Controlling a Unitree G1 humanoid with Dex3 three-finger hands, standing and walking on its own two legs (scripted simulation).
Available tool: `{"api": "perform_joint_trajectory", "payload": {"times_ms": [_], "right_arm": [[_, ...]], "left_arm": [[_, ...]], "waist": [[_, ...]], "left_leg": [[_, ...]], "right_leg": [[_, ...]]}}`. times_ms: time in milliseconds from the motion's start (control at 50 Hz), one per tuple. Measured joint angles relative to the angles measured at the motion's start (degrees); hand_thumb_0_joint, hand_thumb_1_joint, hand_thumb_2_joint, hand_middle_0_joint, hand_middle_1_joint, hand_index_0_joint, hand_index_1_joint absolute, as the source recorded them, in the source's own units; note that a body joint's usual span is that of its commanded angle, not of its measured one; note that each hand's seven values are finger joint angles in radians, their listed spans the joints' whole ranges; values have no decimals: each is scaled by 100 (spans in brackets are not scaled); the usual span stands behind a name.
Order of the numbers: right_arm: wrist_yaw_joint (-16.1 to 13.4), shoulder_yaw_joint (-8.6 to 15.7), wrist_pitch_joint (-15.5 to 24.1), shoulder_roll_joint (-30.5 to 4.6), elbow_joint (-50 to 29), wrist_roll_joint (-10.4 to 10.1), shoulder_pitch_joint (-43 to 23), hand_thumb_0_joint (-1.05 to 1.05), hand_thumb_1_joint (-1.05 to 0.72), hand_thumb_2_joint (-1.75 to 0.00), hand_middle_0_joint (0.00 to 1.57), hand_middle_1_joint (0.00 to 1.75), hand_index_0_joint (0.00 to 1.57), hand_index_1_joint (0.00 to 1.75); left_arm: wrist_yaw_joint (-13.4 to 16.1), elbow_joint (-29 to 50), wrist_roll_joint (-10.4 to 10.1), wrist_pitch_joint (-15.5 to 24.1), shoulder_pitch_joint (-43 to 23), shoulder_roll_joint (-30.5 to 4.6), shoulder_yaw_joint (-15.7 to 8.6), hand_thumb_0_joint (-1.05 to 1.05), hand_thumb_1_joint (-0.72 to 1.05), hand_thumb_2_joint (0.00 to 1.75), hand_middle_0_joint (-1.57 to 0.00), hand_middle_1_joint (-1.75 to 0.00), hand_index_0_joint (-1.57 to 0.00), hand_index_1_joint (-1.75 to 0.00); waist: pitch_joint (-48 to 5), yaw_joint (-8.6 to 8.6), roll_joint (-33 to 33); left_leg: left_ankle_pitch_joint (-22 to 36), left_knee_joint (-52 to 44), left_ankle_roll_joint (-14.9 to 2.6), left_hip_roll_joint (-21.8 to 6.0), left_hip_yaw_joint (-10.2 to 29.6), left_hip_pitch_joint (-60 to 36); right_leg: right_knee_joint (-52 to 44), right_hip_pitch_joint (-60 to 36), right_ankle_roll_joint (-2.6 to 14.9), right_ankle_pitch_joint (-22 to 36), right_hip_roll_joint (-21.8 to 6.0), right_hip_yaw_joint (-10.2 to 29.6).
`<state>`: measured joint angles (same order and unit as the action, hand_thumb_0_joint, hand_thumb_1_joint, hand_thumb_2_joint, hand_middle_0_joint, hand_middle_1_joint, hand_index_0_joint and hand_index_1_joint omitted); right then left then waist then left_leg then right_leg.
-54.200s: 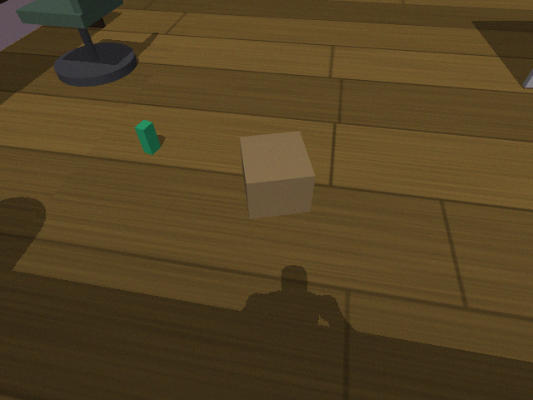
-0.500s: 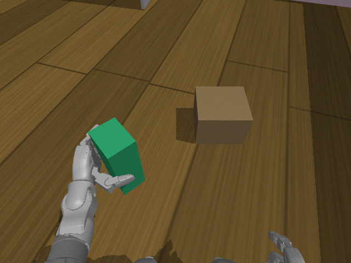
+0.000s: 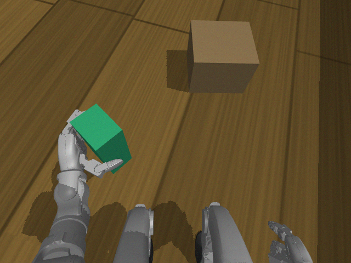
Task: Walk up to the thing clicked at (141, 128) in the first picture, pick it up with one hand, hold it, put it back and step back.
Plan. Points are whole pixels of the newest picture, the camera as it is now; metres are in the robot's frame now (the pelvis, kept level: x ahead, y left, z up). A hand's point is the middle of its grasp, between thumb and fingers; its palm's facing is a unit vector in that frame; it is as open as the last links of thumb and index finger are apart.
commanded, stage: crouch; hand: left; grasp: from the side
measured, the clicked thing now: (105, 143) +0.37 +0.18 -0.02
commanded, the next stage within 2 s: lower in 1.32 s
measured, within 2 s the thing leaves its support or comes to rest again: neither
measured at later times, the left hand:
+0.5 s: hand (114, 164) +0.38 +0.21 -0.23, palm faces +0.19 -0.98 -0.03, open 12.3 cm
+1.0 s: hand (119, 168) +0.40 +0.21 -0.34, palm faces +0.16 -0.99 -0.02, open 12.3 cm
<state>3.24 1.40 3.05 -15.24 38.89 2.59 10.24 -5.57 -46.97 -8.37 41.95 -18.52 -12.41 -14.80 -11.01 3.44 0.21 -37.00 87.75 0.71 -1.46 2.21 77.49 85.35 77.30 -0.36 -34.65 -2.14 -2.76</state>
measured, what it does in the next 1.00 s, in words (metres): lowers itself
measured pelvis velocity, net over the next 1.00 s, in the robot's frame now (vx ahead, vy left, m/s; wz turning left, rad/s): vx -0.07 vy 0.01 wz -0.09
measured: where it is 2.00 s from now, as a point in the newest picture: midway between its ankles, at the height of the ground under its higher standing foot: outside the picture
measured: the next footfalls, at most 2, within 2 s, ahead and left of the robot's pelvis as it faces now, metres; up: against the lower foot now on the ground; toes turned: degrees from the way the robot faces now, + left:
none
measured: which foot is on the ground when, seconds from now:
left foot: down 0.00-1.00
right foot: down 0.00-1.00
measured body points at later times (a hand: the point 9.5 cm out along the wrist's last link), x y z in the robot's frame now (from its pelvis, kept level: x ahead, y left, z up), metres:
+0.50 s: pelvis -0.05 +0.00 -0.19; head +0.14 +0.04 +0.21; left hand +0.37 +0.26 -0.23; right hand +0.06 -0.27 -0.32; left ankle +0.03 +0.12 -0.57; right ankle +0.04 -0.13 -0.57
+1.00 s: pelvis -0.07 +0.01 -0.27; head +0.15 +0.07 +0.12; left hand +0.38 +0.26 -0.33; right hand +0.02 -0.27 -0.38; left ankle +0.03 +0.12 -0.57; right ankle +0.04 -0.13 -0.57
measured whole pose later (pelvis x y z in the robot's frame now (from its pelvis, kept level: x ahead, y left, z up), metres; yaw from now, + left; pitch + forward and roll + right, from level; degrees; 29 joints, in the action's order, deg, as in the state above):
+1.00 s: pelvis -0.07 +0.01 -0.27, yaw -5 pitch +28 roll -8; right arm 6.3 -6.4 -0.2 -16.9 41.9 8.9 3.6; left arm -5.8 -65.7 -3.7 47.0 -38.2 -25.9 -26.5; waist -1.3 9.8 2.7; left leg -39.8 138.9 0.2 -0.1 7.4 127.7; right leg 132.3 125.2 -1.0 -35.4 -2.2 -4.8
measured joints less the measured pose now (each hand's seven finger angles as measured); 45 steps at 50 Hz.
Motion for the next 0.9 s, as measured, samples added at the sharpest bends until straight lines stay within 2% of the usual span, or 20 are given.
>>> {"api": "perform_joint_trajectory", "payload": {"times_ms": [180,280,440,720,900], "right_arm": [[88,-72,-119,88,109,107,-396,1,-91,-90,20,30,20,30],[148,-141,-118,92,154,192,-503,1,-91,-90,20,30,20,30],[220,-233,-155,23,227,324,-542,1,-91,-91,20,30,20,30],[246,-471,-251,-39,368,440,-483,1,-92,-91,20,30,20,30],[280,-675,-306,-110,325,547,-553,1,-91,-90,20,30,20,30]], "left_arm": [[113,-473,44,202,-705,-165,-425,-2,-61,102,-53,-97,-55,-97],[4,-914,148,292,-1116,-372,-545,-2,-61,104,-53,-97,-54,-97],[-3,-1375,307,448,-1553,-603,-854,-2,-61,105,-53,-96,-54,-97],[-73,-1803,421,427,-1977,-1095,-1151,-2,-61,104,-53,-96,-55,-96],[-88,-1871,482,445,-1978,-1288,-1161,-2,-61,102,-54,-95,-56,-95]], "waist": [[-19,14,-17],[-5,88,7],[198,263,45],[622,515,123],[828,604,205]], "left_leg": [[-291,1516,10,20,72,1746],[-338,2208,22,42,129,2550],[-357,3287,18,80,205,3595],[-248,4524,-26,117,328,4651],[-252,4927,-41,130,440,4933]], "right_leg": [[1502,1750,35,-275,-19,2],[2160,2532,52,-307,-34,-16],[3176,3544,46,-290,-51,-27],[4278,4528,-11,-115,-38,-63],[4577,4739,-43,-81,-20,-141]]}}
